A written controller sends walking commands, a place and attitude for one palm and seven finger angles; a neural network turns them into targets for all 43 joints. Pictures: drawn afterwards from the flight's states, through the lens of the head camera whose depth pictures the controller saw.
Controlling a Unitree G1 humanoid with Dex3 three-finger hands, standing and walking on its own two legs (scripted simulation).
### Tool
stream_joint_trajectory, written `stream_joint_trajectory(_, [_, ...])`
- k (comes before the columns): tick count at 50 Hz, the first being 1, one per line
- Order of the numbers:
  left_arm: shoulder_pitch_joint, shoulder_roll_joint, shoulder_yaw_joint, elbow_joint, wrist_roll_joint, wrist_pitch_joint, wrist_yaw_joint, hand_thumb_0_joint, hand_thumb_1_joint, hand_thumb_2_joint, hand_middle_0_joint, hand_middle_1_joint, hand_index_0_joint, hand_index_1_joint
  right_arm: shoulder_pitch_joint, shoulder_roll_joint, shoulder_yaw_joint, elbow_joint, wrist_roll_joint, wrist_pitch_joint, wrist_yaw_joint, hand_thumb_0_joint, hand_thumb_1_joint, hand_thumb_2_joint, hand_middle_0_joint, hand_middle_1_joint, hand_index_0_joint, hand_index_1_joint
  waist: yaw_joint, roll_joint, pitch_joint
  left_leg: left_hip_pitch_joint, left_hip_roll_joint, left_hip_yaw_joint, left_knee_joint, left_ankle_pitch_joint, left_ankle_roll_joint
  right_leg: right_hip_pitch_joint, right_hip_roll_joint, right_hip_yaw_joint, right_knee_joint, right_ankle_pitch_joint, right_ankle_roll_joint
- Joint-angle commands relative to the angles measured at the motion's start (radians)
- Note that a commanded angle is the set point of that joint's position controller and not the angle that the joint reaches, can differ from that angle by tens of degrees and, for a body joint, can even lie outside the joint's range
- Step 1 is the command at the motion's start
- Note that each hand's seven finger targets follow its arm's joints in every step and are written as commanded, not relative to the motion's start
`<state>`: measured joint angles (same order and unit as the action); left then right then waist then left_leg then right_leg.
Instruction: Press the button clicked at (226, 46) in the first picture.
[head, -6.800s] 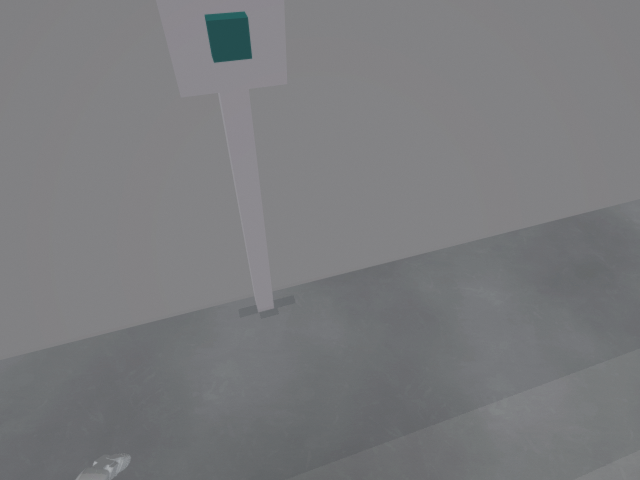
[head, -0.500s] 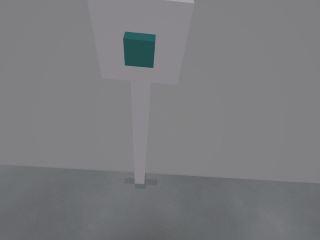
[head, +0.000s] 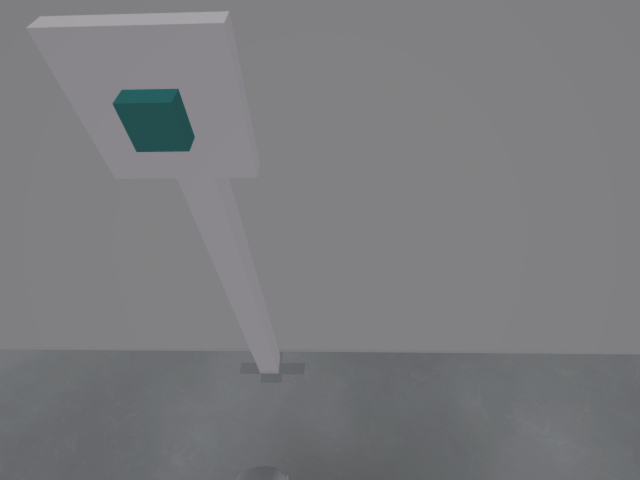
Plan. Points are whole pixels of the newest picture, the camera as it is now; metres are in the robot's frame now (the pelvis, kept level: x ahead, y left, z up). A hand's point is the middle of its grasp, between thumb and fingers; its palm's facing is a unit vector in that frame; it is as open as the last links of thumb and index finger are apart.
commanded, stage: come to a stop and stand still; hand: left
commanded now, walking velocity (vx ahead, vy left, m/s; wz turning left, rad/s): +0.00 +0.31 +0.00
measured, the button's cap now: (157, 119) +0.48 +0.23 +0.21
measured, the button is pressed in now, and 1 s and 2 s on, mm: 0 0 0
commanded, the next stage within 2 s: look again from close up in 1.18 s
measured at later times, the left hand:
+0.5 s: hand out of the picture -0.05 +0.22 -0.17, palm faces +0.11 -0.97 -0.20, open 7.4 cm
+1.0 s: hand out of the picture +0.05 +0.16 -0.17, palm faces +0.00 -0.98 -0.21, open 7.3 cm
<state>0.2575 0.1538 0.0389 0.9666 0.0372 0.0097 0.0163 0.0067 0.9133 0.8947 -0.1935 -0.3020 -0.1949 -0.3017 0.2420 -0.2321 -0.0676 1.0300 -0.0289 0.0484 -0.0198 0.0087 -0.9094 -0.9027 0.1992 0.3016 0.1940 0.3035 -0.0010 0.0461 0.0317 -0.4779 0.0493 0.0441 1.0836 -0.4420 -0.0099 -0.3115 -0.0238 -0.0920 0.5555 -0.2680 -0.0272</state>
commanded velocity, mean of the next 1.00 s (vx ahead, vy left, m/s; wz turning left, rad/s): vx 0.03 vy -0.01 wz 0.00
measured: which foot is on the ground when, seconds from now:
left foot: up 0.00-0.38, down 0.40-1.00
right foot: down 0.00-0.40, up 0.42-0.82, down 0.84-1.00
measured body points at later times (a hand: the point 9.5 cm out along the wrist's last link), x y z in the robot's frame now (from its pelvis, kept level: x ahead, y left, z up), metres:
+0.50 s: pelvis -0.04 +0.03 +0.01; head -0.04 +0.05 +0.46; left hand -0.06 +0.27 -0.16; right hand +0.03 -0.20 -0.13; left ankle -0.05 +0.13 -0.73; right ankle -0.01 -0.09 -0.70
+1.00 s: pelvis -0.01 -0.01 -0.01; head +0.01 -0.01 +0.44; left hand +0.05 +0.22 -0.16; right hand -0.04 -0.24 -0.16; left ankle -0.04 +0.11 -0.73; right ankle -0.04 -0.09 -0.73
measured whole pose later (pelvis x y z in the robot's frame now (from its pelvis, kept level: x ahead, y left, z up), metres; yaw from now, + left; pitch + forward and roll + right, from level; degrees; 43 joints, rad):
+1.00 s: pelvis -0.01 -0.01 -0.01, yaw +1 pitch +1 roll -1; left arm 0.24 0.16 0.01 0.99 0.02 -0.01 0.04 0.01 0.93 0.89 -0.20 -0.30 -0.20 -0.30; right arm 0.36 -0.15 -0.02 1.06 -0.02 0.02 -0.03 0.01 -0.91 -0.90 0.20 0.30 0.20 0.30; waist -0.05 0.02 0.00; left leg -0.28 0.05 0.03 0.65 -0.38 0.01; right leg -0.23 0.05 -0.10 0.57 -0.35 -0.07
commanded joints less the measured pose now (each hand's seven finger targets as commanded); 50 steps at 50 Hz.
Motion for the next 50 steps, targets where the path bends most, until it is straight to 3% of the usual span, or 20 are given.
stream_joint_trajectory(1, [0.076, 0.157, 0.025, -0.035, -0.008, -0.038, 0.025, 0.0, 0.9, 0.9, -0.2, -0.3, -0.2, -0.3, -0.007, 0.017, 0.018, -0.058, 0.016, -0.029, 0.011, 0.0, -0.9, -0.9, 0.2, 0.3, 0.2, 0.3, 0.028, -0.158, -0.046, -0.009, -0.004, -0.008, -0.178, 0.017, -0.024, 0.162, -0.28, 0.234, -0.215, 0.482, -0.143])
stream_joint_trajectory(5, [0.142, 0.194, 0.036, 0.0, -0.012, -0.033, 0.033, 0.0, 0.9, 0.9, -0.2, -0.3, -0.2, -0.3, -0.047, 0.013, 0.024, -0.078, 0.019, -0.023, 0.005, 0.0, -0.9, -0.9, 0.2, 0.3, 0.2, 0.3, 0.066, -0.109, -0.063, -0.014, -0.026, -0.013, -0.281, -0.033, -0.029, 0.261, -0.355, 0.318, -0.197, 0.618, -0.208])
stream_joint_trajectory(11, [0.106, 0.221, 0.05, -0.001, -0.007, -0.021, 0.035, 0.0, 0.9, 0.9, -0.2, -0.3, -0.2, -0.3, -0.05, 0.006, 0.016, -0.1, 0.018, -0.012, 0.012, 0.0, -0.9, -0.9, 0.2, 0.3, 0.2, 0.3, 0.057, -0.124, -0.065, 0.02, -0.025, -0.05, -0.274, -0.021, -0.014, 0.187, -0.37, 0.345, -0.234, 0.407, -0.214])
stream_joint_trajectory(15, [0.047, 0.225, 0.05, -0.007, -0.002, -0.012, 0.025, 0.0, 0.9, 0.9, -0.2, -0.3, -0.2, -0.3, 0.003, 0.021, 0.017, -0.093, 0.019, -0.017, 0.02, 0.0, -0.9, -0.9, 0.2, 0.3, 0.2, 0.3, 0.022, -0.165, -0.068, 0.192, -0.048, -0.006, -0.429, 0.073, -0.003, 0.038, -0.298, 0.29, -0.265, 0.073, -0.151])
stream_joint_trajectory(18, [0.013, 0.185, 0.04, -0.002, -0.012, 0.003, 0.015, 0.0, 0.9, 0.9, -0.2, -0.3, -0.2, -0.3, 0.115, 0.011, 0.02, -0.046, 0.015, -0.032, 0.016, 0.0, -0.9, -0.9, 0.2, 0.3, 0.2, 0.3, -0.024, -0.131, -0.062, 0.441, -0.033, 0.017, -0.661, 0.156, 0.014, -0.135, -0.173, 0.175, -0.225, -0.199, -0.045])
stream_joint_trajectory(20, [0.026, 0.083, 0.015, -0.019, -0.014, 0.006, 0.005, 0.0, 0.9, 0.9, -0.2, -0.3, -0.2, -0.3, 0.13, -0.087, 0.003, -0.062, -0.001, -0.036, 0.008, 0.0, -0.9, -0.9, 0.2, 0.3, 0.2, 0.3, -0.03, 0.204, 0.007, 0.341, 0.214, -0.317, -0.894, -0.159, 0.109, -0.227, -0.008, 0.005, 0.056, -0.253, 0.029])
stream_joint_trajectory(21, [0.0, 0.067, 0.011, -0.029, -0.008, 0.0, 0.002, 0.0, 0.9, 0.9, -0.2, -0.3, -0.2, -0.3, 0.116, -0.107, 0.003, -0.081, -0.007, -0.037, 0.003, 0.0, -0.9, -0.9, 0.2, 0.3, 0.2, 0.3, -0.037, 0.21, 0.083, 0.216, 0.288, -0.399, -0.979, -0.23, 0.181, -0.234, 0.004, 0.003, 0.204, -0.239, 0.028])
stream_joint_trajectory(22, [-0.009, 0.071, 0.012, -0.013, -0.001, 0.0, 0.0, 0.0, 0.9, 0.9, -0.2, -0.3, -0.2, -0.3, 0.08, -0.076, 0.01, -0.077, -0.007, -0.044, -0.002, 0.0, -0.9, -0.9, 0.2, 0.3, 0.2, 0.3, -0.027, 0.179, 0.095, 0.15, 0.272, -0.409, -1.008, -0.233, 0.199, -0.203, -0.016, 0.06, 0.308, -0.193, 0.02])
stream_joint_trajectory(25, [0.078, 0.058, 0.016, 0.039, 0.002, -0.005, -0.019, 0.0, 0.9, 0.9, -0.2, -0.3, -0.2, -0.3, 0.027, -0.034, 0.023, -0.082, -0.002, -0.064, -0.008, 0.0, -0.9, -0.9, 0.2, 0.3, 0.2, 0.3, 0.026, 0.04, 0.096, 0.149, 0.207, -0.281, -0.964, -0.073, 0.174, -0.21, -0.01, 0.083, 0.477, -0.081, 0.02])
stream_joint_trajectory(27, [0.078, 0.05, 0.015, 0.047, 0.0, -0.008, -0.02, 0.0, 0.9, 0.9, -0.2, -0.3, -0.2, -0.3, 0.076, -0.034, 0.028, -0.066, -0.002, -0.078, -0.012, 0.0, -0.9, -0.9, 0.2, 0.3, 0.2, 0.3, 0.01, 0.011, 0.081, 0.227, 0.188, -0.238, -0.946, 0.054, 0.165, -0.241, -0.012, 0.082, 0.51, -0.041, 0.032])
stream_joint_trajectory(31, [0.03, 0.063, 0.012, 0.033, -0.004, -0.005, -0.017, 0.0, 0.9, 0.9, -0.2, -0.3, -0.2, -0.3, 0.177, -0.029, 0.033, -0.021, -0.003, -0.091, -0.027, 0.0, -0.9, -0.9, 0.2, 0.3, 0.2, 0.3, -0.022, 0.041, 0.039, 0.364, 0.229, -0.237, -0.889, 0.374, 0.187, -0.277, -0.034, 0.098, 0.453, -0.062, 0.046])
stream_joint_trajectory(36, [-0.003, 0.027, -0.003, 0.032, -0.02, -0.004, -0.009, 0.0, 0.9, 0.9, -0.2, -0.3, -0.2, -0.3, 0.187, -0.053, 0.03, 0.016, -0.01, -0.082, -0.033, 0.0, -0.9, -0.9, 0.2, 0.3, 0.2, 0.3, -0.027, 0.092, -0.016, 0.369, 0.225, -0.183, -0.79, 0.676, 0.189, -0.088, -0.017, 0.06, 0.171, -0.17, 0.043])
stream_joint_trajectory(39, [0.055, 0.022, -0.001, 0.067, -0.025, -0.019, -0.002, 0.0, 0.9, 0.9, -0.2, -0.3, -0.2, -0.3, 0.181, -0.044, 0.029, 0.04, -0.001, -0.071, -0.029, 0.0, -0.9, -0.9, 0.2, 0.3, 0.2, 0.3, 0.005, 0.084, -0.057, 0.316, 0.178, -0.155, -0.716, 0.575, 0.142, 0.092, -0.001, 0.036, -0.087, -0.011, 0.04])
stream_joint_trajectory(40, [0.086, 0.165, -0.015, 0.028, -0.021, -0.016, 0.003, 0.0, 0.9, 0.9, -0.2, -0.3, -0.2, -0.3, 0.089, -0.089, 0.029, -0.052, 0.012, -0.052, -0.026, 0.0, -0.9, -0.9, 0.2, 0.3, 0.2, 0.3, 0.019, -0.026, 0.029, 0.185, 0.09, -0.06, -0.688, 0.247, 0.074, 0.139, -0.001, 0.021, -0.126, -0.002, 0.022])
stream_joint_trajectory(41, [0.148, 0.127, -0.002, 0.028, -0.019, -0.008, 0.01, 0.0, 0.9, 0.9, -0.2, -0.3, -0.2, -0.3, 0.071, -0.045, 0.023, -0.073, 0.001, -0.066, -0.024, 0.0, -0.9, -0.9, 0.2, 0.3, 0.2, 0.3, 0.06, -0.279, -0.037, 0.088, 0.042, -0.026, -0.526, 0.056, 0.044, 0.14, -0.08, 0.185, -0.199, -0.036, 0.012])
stream_joint_trajectory(42, [0.095, 0.133, 0.003, 0.025, -0.009, -0.012, 0.019, 0.0, 0.9, 0.9, -0.2, -0.3, -0.2, -0.3, 0.121, -0.001, 0.024, -0.068, 0.002, -0.068, -0.022, 0.0, -0.9, -0.9, 0.2, 0.3, 0.2, 0.3, -0.001, -0.327, -0.063, 0.058, -0.014, -0.001, -0.469, 0.062, 0.025, 0.154, -0.172, 0.272, -0.247, -0.059, -0.042])
stream_joint_trajectory(44, [0.07, 0.149, 0.005, -0.01, -0.012, -0.024, 0.024, 0.0, 0.9, 0.9, -0.2, -0.3, -0.2, -0.3, 0.131, 0.027, 0.03, -0.053, 0.007, -0.064, -0.013, 0.0, -0.9, -0.9, 0.2, 0.3, 0.2, 0.3, -0.015, -0.159, -0.119, 0.081, -0.019, 0.007, -0.413, 0.089, 0.016, 0.207, -0.171, 0.257, -0.192, 0.191, -0.094])
stream_joint_trajectory(46, [0.067, 0.154, 0.011, -0.009, -0.019, -0.041, 0.035, 0.0, 0.9, 0.9, -0.2, -0.3, -0.2, -0.3, 0.107, 0.008, 0.028, -0.049, 0.008, -0.066, -0.017, 0.0, -0.9, -0.9, 0.2, 0.3, 0.2, 0.3, 0.001, -0.185, -0.119, 0.05, -0.001, -0.01, -0.368, 0.053, 0.024, 0.269, -0.203, 0.25, -0.135, 0.52, -0.109])
stream_joint_trajectory(48, [0.042, 0.16, 0.01, -0.019, -0.02, -0.045, 0.041, 0.0, 0.9, 0.9, -0.2, -0.3, -0.2, -0.3, 0.107, 0.012, 0.027, -0.045, 0.013, -0.066, -0.019, 0.0, -0.9, -0.9, 0.2, 0.3, 0.2, 0.3, -0.015, -0.1, -0.095, 0.096, 0.009, -0.014, -0.44, 0.093, 0.023, 0.253, -0.201, 0.234, -0.114, 0.595, -0.122])
stream_joint_trajectory(50, [0.018, 0.157, 0.007, -0.022, -0.023, -0.043, 0.043, 0.0, 0.9, 0.9, -0.2, -0.3, -0.2, -0.3, 0.13, 0.009, 0.027, -0.026, 0.015, -0.069, -0.018, 0.0, -0.9, -0.9, 0.2, 0.3, 0.2, 0.3, -0.03, -0.059, -0.064, 0.202, 0.014, -0.024, -0.548, 0.291, 0.031, 0.188, -0.144, 0.175, -0.087, 0.572, -0.081])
